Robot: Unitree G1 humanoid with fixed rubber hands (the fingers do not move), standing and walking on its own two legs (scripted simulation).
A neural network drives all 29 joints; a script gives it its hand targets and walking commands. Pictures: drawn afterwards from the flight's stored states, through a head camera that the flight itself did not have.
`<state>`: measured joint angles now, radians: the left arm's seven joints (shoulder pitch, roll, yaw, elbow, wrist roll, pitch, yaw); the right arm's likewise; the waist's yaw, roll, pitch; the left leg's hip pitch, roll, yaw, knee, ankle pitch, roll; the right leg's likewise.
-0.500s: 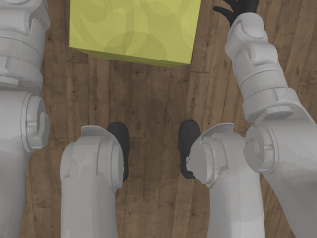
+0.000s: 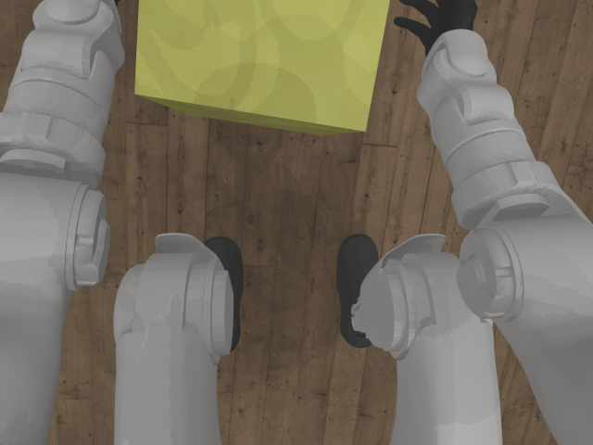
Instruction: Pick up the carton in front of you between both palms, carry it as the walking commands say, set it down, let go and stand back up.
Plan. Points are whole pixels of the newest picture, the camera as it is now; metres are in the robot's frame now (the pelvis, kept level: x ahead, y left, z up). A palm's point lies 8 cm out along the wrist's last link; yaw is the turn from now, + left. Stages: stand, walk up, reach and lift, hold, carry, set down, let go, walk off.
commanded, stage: reach and lift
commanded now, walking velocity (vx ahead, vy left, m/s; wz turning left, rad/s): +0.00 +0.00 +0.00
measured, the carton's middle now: (266, 34) +0.54 +0.06 -0.25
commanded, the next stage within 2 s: none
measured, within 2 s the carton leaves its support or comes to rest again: leaves its support in 0.38 s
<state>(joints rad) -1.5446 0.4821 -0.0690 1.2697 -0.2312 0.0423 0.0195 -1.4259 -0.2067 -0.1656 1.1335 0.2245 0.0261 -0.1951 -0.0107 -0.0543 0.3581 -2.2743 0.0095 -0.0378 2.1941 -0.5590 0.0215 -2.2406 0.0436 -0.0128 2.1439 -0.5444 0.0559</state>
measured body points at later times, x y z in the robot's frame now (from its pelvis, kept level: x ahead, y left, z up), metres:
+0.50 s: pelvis +0.01 +0.00 -0.01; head +0.35 +0.07 +0.27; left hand +0.55 +0.20 -0.17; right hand +0.56 -0.10 -0.15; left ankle +0.11 +0.12 -0.34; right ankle +0.13 -0.13 -0.34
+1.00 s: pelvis +0.00 -0.02 +0.11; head +0.26 +0.03 +0.47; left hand +0.50 +0.21 +0.04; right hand +0.51 -0.10 +0.04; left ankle +0.11 +0.12 -0.34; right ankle +0.13 -0.13 -0.34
